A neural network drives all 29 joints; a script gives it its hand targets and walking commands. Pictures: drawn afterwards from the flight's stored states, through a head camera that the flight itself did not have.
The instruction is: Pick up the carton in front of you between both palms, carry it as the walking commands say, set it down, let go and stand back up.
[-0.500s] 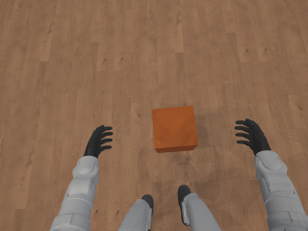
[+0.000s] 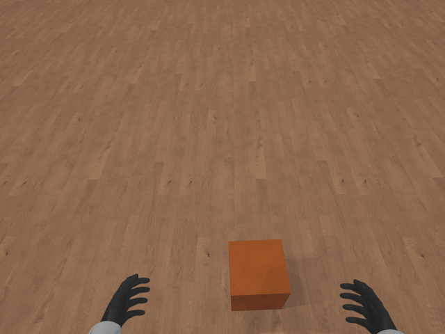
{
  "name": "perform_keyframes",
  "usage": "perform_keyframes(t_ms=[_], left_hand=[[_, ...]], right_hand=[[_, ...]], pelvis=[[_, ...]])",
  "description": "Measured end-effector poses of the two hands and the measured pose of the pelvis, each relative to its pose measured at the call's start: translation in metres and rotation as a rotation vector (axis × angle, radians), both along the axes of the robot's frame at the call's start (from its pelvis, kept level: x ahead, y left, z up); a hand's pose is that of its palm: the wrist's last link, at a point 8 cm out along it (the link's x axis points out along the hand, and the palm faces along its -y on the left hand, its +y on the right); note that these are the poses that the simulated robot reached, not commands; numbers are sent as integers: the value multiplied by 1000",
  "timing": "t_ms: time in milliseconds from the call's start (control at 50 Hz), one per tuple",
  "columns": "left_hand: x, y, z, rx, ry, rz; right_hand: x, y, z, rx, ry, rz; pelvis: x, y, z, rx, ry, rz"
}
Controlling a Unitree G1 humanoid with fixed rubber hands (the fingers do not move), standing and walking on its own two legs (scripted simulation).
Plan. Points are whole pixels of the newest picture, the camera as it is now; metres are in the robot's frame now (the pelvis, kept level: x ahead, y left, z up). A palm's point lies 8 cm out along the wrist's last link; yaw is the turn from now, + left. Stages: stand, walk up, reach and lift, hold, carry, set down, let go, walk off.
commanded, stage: let go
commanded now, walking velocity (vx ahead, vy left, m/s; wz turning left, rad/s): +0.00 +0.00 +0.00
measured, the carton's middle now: (255, 276) +0.43 -0.07 -0.65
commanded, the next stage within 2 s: stand in 0.28 s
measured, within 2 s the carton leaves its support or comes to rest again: neither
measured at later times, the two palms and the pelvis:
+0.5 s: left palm (93, 331) +0.15 +0.28 -0.09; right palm out of the picture +0.16 -0.29 -0.09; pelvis +0.01 -0.01 -0.01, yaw +1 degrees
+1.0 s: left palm out of the picture +0.13 +0.28 -0.10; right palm out of the picture +0.14 -0.30 -0.09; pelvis +0.01 -0.02 +0.00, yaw +2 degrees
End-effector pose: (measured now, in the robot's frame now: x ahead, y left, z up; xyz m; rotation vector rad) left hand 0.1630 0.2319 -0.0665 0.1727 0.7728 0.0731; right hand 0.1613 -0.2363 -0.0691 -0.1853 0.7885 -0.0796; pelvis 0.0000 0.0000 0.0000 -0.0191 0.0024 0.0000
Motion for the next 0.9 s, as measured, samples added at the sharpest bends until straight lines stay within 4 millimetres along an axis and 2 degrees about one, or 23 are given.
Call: perform_keyframes(t_ms=[280, 320, 460, 540, 760, 900], left_hand=[[1, -9, -6, -4, 51, -4], [1, -2, -12, 30, 66, 14], [-12, 39, -25, 160, 139, 78], [-19, 50, -28, 195, 178, 90], [-21, 37, -34, 170, 197, 84], [-29, 41, -34, 172, 197, 103]], right_hand=[[-1, -1, -2, 5, 36, 1], [-2, -6, -7, -33, 46, 3], [-6, -46, -17, -154, 107, -13], [-5, -58, -17, -189, 125, -28], [-8, -62, -20, -195, 138, -41], [-15, -61, -22, -188, 153, -26]], pelvis=[[1, -4, -3, -1, -62, 8], [2, -5, -4, 3, -35, 14], [10, -9, -8, 9, 13, 18], [15, -10, -8, 9, 25, 18], [17, -13, -6, 12, 22, 30], [14, -16, -5, 15, 14, 35]])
